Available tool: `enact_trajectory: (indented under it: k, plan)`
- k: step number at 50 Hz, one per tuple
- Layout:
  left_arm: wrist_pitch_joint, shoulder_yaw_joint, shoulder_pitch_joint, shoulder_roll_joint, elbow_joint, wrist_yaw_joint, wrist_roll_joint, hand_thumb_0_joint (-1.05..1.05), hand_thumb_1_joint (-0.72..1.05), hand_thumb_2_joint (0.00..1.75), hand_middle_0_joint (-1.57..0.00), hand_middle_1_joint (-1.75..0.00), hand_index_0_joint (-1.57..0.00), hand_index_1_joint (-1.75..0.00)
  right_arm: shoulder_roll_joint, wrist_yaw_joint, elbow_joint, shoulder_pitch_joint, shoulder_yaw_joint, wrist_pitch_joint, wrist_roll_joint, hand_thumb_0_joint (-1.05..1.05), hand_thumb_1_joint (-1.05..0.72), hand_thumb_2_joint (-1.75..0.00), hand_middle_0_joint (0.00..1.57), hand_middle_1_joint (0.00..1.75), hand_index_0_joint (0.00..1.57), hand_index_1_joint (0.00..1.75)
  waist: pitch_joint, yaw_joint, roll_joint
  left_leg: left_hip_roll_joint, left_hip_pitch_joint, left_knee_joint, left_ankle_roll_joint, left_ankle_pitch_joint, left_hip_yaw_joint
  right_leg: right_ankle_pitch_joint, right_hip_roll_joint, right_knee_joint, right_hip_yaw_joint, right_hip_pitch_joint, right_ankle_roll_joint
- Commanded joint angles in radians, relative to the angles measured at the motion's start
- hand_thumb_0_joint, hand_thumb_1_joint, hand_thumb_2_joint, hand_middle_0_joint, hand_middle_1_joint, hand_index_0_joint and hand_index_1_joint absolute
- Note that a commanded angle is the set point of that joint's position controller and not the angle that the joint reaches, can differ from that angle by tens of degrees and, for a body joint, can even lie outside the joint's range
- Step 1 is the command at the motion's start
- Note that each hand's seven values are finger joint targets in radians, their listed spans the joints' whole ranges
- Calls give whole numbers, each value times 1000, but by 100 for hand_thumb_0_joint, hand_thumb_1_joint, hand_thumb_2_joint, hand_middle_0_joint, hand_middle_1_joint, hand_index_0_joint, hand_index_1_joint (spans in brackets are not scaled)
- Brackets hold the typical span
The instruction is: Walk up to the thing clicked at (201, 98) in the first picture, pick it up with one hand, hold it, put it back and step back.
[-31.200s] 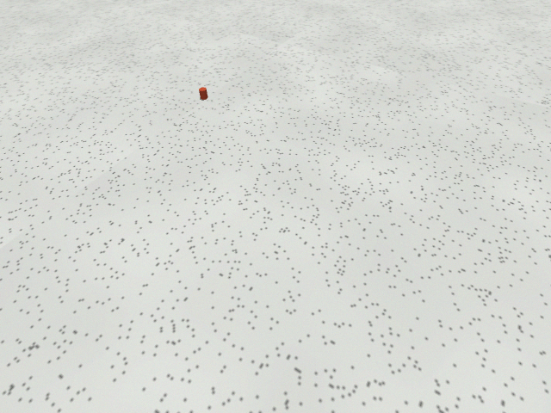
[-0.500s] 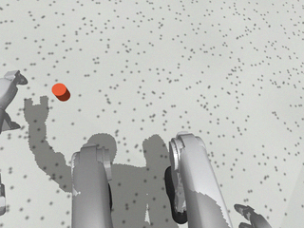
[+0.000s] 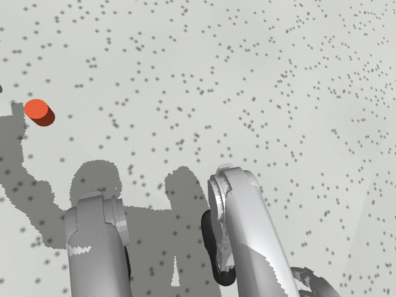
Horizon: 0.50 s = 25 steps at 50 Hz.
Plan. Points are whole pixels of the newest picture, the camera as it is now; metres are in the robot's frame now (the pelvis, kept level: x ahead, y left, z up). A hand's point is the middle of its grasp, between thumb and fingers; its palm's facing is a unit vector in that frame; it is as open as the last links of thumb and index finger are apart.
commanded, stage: rise first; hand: left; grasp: from above
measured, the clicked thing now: (40, 113) +0.53 +0.29 -0.32
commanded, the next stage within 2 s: none
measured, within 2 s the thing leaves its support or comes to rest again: neither
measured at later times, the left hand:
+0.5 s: hand out of the picture +0.48 +0.35 -0.18, palm faces -0.44 -0.08 -0.90, open 13.8 cm
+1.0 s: hand out of the picture +0.49 +0.34 -0.20, palm faces -0.43 -0.08 -0.90, open 14.2 cm
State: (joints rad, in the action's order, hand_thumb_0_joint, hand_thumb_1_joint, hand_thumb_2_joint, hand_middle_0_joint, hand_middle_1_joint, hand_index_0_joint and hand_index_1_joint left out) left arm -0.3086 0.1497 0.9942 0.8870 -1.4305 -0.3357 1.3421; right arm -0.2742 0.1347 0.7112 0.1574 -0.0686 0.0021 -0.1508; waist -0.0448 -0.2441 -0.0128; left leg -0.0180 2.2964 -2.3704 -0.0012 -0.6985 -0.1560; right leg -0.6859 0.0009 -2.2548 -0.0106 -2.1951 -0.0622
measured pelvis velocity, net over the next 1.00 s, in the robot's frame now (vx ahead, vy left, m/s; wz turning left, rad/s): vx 0.00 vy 0.01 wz -0.06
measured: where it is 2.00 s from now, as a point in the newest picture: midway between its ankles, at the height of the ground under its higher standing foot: (172, 276)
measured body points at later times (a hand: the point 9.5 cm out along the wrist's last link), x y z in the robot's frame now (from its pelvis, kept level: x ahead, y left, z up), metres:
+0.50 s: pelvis +0.00 +0.00 -0.01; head +0.26 +0.09 +0.34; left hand +0.50 +0.35 -0.13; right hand +0.04 -0.28 -0.10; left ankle +0.07 +0.12 -0.31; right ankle +0.10 -0.15 -0.31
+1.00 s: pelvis +0.00 +0.01 -0.02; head +0.26 +0.11 +0.33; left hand +0.50 +0.34 -0.15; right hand +0.03 -0.27 -0.10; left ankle +0.07 +0.12 -0.31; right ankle +0.10 -0.15 -0.31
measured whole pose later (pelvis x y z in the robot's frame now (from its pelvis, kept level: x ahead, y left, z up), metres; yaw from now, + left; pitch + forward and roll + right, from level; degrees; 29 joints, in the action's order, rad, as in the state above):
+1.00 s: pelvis +0.00 +0.01 -0.02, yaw -3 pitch +33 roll -14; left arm -0.30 0.14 1.07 0.99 -1.51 -0.36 1.35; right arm -0.29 0.16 0.67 0.16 -0.16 0.00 -0.16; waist 0.02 -0.31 -0.04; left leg -0.01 2.35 -2.45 0.01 -0.70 -0.19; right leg -0.67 0.02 -2.30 -0.04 -2.23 -0.06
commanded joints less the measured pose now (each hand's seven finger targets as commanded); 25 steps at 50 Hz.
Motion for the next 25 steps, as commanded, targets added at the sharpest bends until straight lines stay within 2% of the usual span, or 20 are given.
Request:
enact_trajectory:
  k: [1,6,12,14,17,18,19,20,21,22,25]
  plan:
    - [13,46,301,288,140,-41,-20,0,-38,86,-23,-85,-22,-86,-270,-6,-1,225,82,6,-12,0,-91,-91,20,30,20,30,-682,-12,344,5,-629,258,19,259,82,250,18,184,-140,257,81]
    - [17,53,317,310,142,-40,-33,0,-41,89,-20,-88,-20,-88,-276,-2,-9,227,77,5,-13,0,-91,-91,20,30,20,30,-675,-21,369,13,-625,249,16,261,74,253,20,170,-145,240,83]
    - [18,63,283,330,140,-37,-37,0,-45,92,-16,-92,-16,-92,-281,2,-13,229,59,15,-18,0,-91,-90,20,30,20,30,-683,-13,373,12,-628,229,17,300,76,278,24,162,-147,257,83]
    - [19,66,304,334,145,-38,-41,0,-46,93,-15,-94,-15,-94,-288,7,-17,234,60,15,-22,0,-91,-90,20,30,20,30,-665,-30,401,16,-638,232,12,310,67,278,20,151,-152,235,81]
    - [17,65,310,347,141,-36,-44,0,-48,95,-14,-94,-14,-94,-290,6,-19,228,55,18,-17,0,-91,-90,20,30,20,30,-655,-29,388,16,-614,222,16,281,70,268,25,156,-152,240,84]
    - [15,61,314,350,140,-36,-39,0,-56,103,-13,-92,-9,-96,-290,8,-21,229,46,19,-22,0,-91,-91,20,30,20,30,-652,-39,393,15,-598,221,16,282,69,271,27,150,-157,250,82]
    - [14,61,315,346,134,-38,-43,0,-52,98,-12,-96,-11,-97,-292,8,-22,227,48,20,-22,0,-91,-90,20,30,20,30,-659,-34,383,14,-593,217,19,270,73,268,29,152,-156,254,83]
    - [15,51,308,338,121,-36,-36,0,-53,98,-12,-96,-11,-97,-288,9,-20,233,40,20,-26,0,-91,-90,20,30,20,30,-649,-44,384,12,-592,214,19,277,73,271,29,152,-159,259,82]
    - [14,58,309,341,124,-40,-47,0,-52,98,-12,-96,-11,-97,-293,7,-20,229,45,19,-22,0,-91,-90,20,30,20,30,-641,-37,379,14,-590,216,18,271,71,268,26,153,-156,247,82]
    - [14,45,319,342,120,-36,-36,0,-54,100,-11,-96,-10,-98,-288,8,-23,231,34,18,-24,0,-91,-91,20,30,20,30,-643,-49,378,12,-580,205,23,270,76,272,33,160,-158,265,82]
    - [16,50,340,354,114,-35,-45,0,-52,98,-11,-97,-11,-97,-298,7,-25,228,39,17,-21,0,-91,-90,20,30,20,30,-619,-56,378,14,-562,206,21,237,72,251,31,153,-161,240,84]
